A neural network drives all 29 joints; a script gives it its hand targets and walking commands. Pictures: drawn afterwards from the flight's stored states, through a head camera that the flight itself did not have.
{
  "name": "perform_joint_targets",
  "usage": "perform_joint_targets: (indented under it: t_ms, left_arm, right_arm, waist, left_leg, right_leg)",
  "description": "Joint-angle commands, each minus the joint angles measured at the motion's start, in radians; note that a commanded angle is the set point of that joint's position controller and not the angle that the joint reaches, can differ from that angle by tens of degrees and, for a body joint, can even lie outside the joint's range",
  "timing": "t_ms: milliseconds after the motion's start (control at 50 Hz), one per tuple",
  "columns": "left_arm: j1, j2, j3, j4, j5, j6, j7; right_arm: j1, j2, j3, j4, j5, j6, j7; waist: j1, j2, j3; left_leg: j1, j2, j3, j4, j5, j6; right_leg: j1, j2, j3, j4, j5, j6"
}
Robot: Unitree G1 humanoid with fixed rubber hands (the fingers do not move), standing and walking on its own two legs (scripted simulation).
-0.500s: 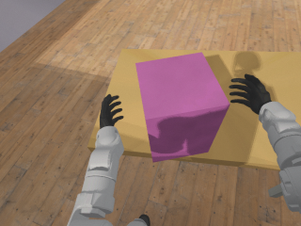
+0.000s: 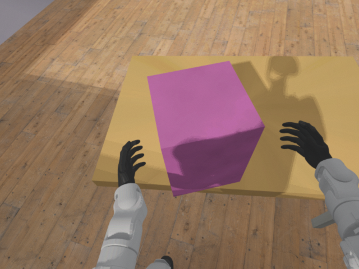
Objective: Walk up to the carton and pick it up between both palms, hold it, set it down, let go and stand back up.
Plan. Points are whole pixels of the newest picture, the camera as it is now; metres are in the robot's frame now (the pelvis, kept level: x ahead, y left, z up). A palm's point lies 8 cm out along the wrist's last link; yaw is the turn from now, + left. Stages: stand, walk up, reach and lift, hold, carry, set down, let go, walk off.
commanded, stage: set down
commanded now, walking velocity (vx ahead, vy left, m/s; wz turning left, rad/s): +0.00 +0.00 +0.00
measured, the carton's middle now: (198, 135) +0.46 +0.04 -0.04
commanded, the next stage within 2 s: none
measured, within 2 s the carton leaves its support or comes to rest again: neither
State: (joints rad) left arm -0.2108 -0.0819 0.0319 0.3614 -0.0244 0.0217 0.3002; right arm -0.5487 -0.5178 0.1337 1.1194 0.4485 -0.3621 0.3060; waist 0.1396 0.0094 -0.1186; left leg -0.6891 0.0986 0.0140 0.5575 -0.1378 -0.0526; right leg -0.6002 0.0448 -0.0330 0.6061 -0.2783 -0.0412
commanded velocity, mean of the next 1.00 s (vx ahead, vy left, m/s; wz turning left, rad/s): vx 0.00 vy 0.00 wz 0.00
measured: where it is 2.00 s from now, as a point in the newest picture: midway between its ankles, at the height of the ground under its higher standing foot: outside the picture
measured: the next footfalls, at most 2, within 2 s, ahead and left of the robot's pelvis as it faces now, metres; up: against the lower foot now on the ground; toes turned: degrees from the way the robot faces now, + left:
none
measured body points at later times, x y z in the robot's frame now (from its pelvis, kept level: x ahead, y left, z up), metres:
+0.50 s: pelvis +0.01 +0.00 +0.00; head +0.07 +0.00 +0.45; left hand +0.28 +0.18 -0.01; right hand +0.35 -0.26 -0.01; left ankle +0.07 +0.16 -0.72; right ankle +0.00 -0.09 -0.72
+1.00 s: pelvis +0.02 -0.02 +0.00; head +0.08 -0.03 +0.45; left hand +0.27 +0.16 -0.03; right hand +0.26 -0.28 -0.05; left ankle +0.07 +0.16 -0.72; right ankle +0.00 -0.10 -0.72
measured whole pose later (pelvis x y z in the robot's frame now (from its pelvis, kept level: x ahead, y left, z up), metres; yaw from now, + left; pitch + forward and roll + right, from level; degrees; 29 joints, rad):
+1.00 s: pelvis +0.02 -0.02 +0.00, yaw -5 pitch +5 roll +3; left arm 0.08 -0.05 0.08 0.44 0.02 -0.19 0.24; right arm -0.10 -0.48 0.33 0.96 0.56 -0.60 0.26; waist 0.07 -0.03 0.02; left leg -0.41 0.06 -0.01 0.56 -0.24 -0.04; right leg -0.40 0.06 0.08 0.69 -0.37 -0.05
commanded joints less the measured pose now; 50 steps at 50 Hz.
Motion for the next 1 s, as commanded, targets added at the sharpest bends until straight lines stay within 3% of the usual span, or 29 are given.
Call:
perform_joint_targets:
  t_ms: [0,80,140,220,380,440,460,480,520,580,660,800,900,940,980]
  left_arm:
    - [-0.165,-0.005,-0.02,-0.203,0.015,-0.089,-0.007]
    - [-0.079,-0.018,-0.02,-0.227,0.036,-0.103,-0.01]
    - [-0.047,-0.025,-0.021,-0.242,0.044,-0.118,-0.011]
    - [-0.041,-0.025,-0.026,-0.24,0.04,-0.136,-0.005]
    - [0.002,-0.049,-0.064,-0.196,0.028,-0.16,0.006]
    - [0.033,-0.046,-0.065,-0.182,0.031,-0.17,0.008]
    - [0.267,-0.109,-0.179,-0.268,0.056,-0.171,0.02]
    - [0.23,-0.098,-0.141,-0.275,0.056,-0.178,0.018]
    - [0.233,-0.091,-0.143,-0.268,0.061,-0.184,0.015]
    - [0.191,-0.065,-0.094,-0.25,0.088,-0.196,0.015]
    - [0.163,-0.043,-0.077,-0.277,0.094,-0.241,0.031]
    - [0.167,0.042,0.028,-0.163,0.073,-0.247,-0.012]
    - [0.252,0.088,0.069,-0.077,0.042,-0.256,-0.069]
    - [0.279,0.089,0.063,-0.053,0.043,-0.253,-0.089]
    - [0.293,0.093,0.049,-0.025,0.039,-0.252,-0.105]
  right_arm:
    - [-0.241,-0.229,-0.013,-0.129,0.054,-0.102,0.012]
    - [-0.164,-0.245,-0.004,-0.12,0.068,-0.143,0.009]
    - [-0.126,-0.256,-0.012,-0.118,0.068,-0.17,0.009]
    - [-0.114,-0.26,-0.021,-0.12,0.068,-0.188,0.014]
    - [-0.044,-0.271,-0.016,-0.054,0.087,-0.195,0.051]
    - [-0.009,-0.269,-0.011,-0.041,0.09,-0.206,0.06]
    - [0.195,-0.317,0.018,0.073,0.094,-0.222,0.087]
    - [0.162,-0.302,0.006,0.043,0.087,-0.231,0.09]
    - [0.173,-0.309,-0.005,0.048,0.08,-0.244,0.088]
    - [0.179,-0.268,0.003,0.007,0.094,-0.287,0.071]
    - [0.191,-0.237,0.024,-0.07,0.128,-0.34,0.054]
    - [0.259,-0.174,0.137,-0.214,0.161,-0.31,-0.013]
    - [0.356,-0.172,0.139,-0.237,0.118,-0.274,-0.061]
    - [0.405,-0.17,0.121,-0.219,0.085,-0.265,-0.08]
    - [0.426,-0.164,0.096,-0.21,0.055,-0.26,-0.091]
  waist:
    - [-0.02,-0.171,-0.504]
    - [-0.039,-0.166,-0.491]
    - [-0.052,-0.157,-0.474]
    - [-0.053,-0.159,-0.444]
    - [-0.053,-0.139,-0.378]
    - [-0.05,-0.146,-0.35]
    - [-0.129,-0.091,-0.267]
    - [-0.099,-0.075,-0.296]
    - [-0.107,-0.109,-0.26]
    - [-0.096,-0.15,-0.199]
    - [-0.068,-0.19,-0.164]
    - [-0.029,-0.226,-0.168]
    - [-0.045,-0.229,-0.219]
    - [-0.083,-0.221,-0.225]
    - [-0.109,-0.206,-0.207]
  left_leg:
    - [0.269,-0.098,0.017,0.003,0.156,0.05]
    - [0.293,-0.098,0.013,0.007,0.203,0.045]
    - [0.307,-0.095,0.009,0.003,0.201,0.043]
    - [0.323,-0.092,0.013,-0.002,0.159,0.047]
    - [0.437,-0.076,0.005,0.009,0.112,0.047]
    - [0.439,-0.079,0.007,0.017,0.102,0.05]
    - [0.64,-0.03,-0.122,-0.012,0.099,0.02]
    - [0.64,-0.045,-0.114,-0.003,0.107,0.03]
    - [0.6,-0.042,-0.11,0.006,0.071,0.039]
    - [0.446,-0.085,-0.02,0.054,0.02,0.06]
    - [0.351,-0.12,0.042,0.089,-0.017,0.064]
    - [0.235,-0.163,0.075,0.064,-0.025,0.049]
    - [0.263,-0.161,0.05,-0.016,0.041,0.046]
    - [0.33,-0.158,0.039,-0.043,0.059,0.046]
    - [0.418,-0.152,0.039,-0.058,0.077,0.046]
  right_leg:
    - [0.302,0.004,0.093,-0.069,0.417,0.006]
    - [0.335,0.009,0.087,-0.052,0.558,0.007]
    - [0.331,0.011,0.083,-0.05,0.582,0.005]
    - [0.295,0.015,0.08,-0.06,0.506,-0.006]
    - [0.147,0.037,0.061,-0.101,0.201,-0.033]
    - [0.138,0.036,0.063,-0.104,0.169,-0.034]
    - [0.107,0.067,0.016,-0.084,0.192,-0.05]
    - [0.062,0.055,0.037,-0.111,0.139,-0.07]
    - [0.06,0.052,0.035,-0.098,0.132,-0.057]
    - [0.115,0.032,0.068,-0.085,0.165,-0.018]
    - [0.199,0.004,0.128,-0.072,0.197,0.029]
    - [0.456,-0.063,0.29,-0.044,0.504,0.118]
    - [0.576,-0.07,0.249,-0.031,0.714,0.123]
    - [0.553,-0.059,0.219,-0.042,0.79,0.111]
    - [0.487,-0.036,0.17,-0.059,0.786,0.089]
